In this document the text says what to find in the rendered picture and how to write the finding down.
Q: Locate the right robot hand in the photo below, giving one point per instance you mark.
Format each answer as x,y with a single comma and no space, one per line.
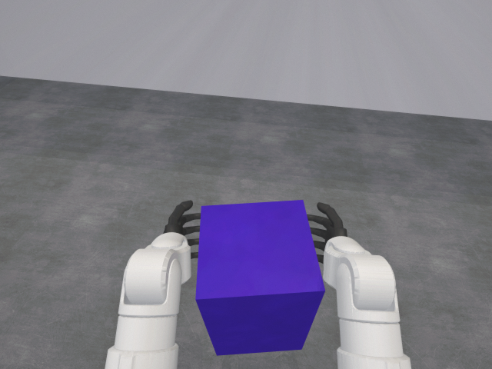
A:
334,226

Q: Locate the left robot hand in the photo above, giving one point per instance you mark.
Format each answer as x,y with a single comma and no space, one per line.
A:
177,220

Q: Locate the carton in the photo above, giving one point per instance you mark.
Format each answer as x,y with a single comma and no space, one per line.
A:
259,284

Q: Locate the robot left forearm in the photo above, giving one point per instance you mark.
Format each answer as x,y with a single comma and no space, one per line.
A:
149,304

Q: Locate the robot right forearm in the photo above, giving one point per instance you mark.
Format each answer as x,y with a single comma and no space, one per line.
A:
366,305

